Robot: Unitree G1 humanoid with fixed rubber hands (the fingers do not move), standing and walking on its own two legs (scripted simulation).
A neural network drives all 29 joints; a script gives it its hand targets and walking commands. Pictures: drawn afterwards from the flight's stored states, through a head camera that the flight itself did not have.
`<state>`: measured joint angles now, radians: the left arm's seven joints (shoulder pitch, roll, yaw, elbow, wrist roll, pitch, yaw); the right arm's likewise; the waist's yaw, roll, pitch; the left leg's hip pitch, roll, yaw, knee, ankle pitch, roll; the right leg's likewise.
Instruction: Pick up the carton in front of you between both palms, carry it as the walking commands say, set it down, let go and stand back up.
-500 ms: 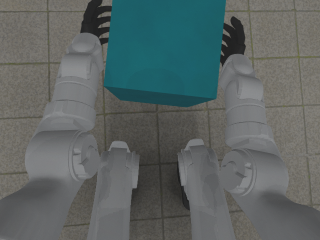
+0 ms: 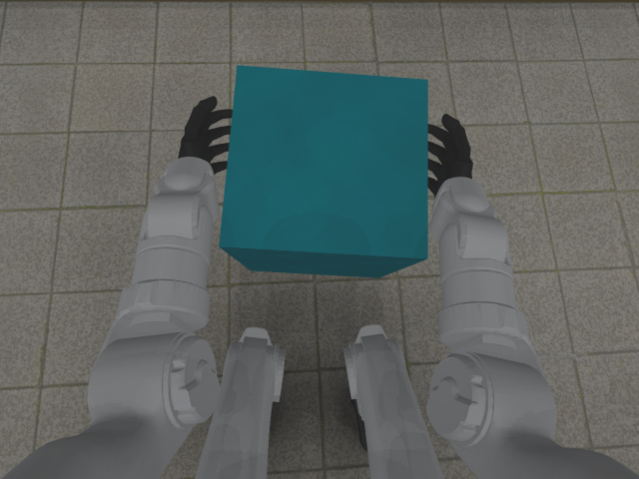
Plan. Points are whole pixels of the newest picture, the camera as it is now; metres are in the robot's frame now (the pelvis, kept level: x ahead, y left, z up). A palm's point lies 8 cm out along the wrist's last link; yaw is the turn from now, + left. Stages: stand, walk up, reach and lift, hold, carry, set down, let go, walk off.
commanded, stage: reach and lift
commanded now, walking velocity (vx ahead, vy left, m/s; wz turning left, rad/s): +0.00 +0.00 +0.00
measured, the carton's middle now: (322, 193) +0.48 -0.01 -0.12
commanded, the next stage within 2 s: hold in 1.98 s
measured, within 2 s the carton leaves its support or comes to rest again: neither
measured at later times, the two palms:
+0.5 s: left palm (135, 142) +0.43 +0.14 +0.11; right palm (533, 158) +0.42 -0.16 +0.11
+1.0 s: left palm out of the picture +0.38 +0.14 +0.25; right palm out of the picture +0.38 -0.16 +0.25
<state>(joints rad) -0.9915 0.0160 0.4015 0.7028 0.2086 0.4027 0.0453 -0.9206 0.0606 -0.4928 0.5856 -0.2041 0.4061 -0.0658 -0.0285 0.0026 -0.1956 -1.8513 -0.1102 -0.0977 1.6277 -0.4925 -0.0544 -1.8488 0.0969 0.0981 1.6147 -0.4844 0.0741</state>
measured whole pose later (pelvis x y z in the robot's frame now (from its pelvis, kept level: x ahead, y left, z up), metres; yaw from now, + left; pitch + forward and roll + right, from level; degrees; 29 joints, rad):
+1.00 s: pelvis +0.09 -0.01 +0.24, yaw +0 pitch +2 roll +0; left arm -0.25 -0.15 0.26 0.41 0.24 0.54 0.03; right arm -0.25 0.15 -0.26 0.39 -0.23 0.54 -0.02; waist 0.00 0.00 -0.11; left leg -0.27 -0.05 -0.15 0.50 -0.25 -0.02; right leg -0.28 0.05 0.14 0.50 -0.24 0.02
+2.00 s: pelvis +0.09 +0.00 +0.24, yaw +0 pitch -5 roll +0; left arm -0.26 -0.15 0.23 0.29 0.28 0.70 0.01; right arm -0.26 0.15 -0.23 0.28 -0.28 0.70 0.00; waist 0.00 0.00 -0.01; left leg -0.07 -0.04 -0.14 0.37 -0.20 -0.01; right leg -0.08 0.03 0.13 0.37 -0.20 0.01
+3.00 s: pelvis +0.10 -0.01 +0.24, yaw +0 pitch +0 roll +0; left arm -0.23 -0.14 0.18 0.11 0.22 0.82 0.03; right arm -0.24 0.15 -0.18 0.11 -0.23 0.82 -0.02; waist 0.00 0.00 -0.12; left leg -0.23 0.00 -0.05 0.51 -0.32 -0.01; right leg -0.25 -0.01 0.05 0.53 -0.34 0.01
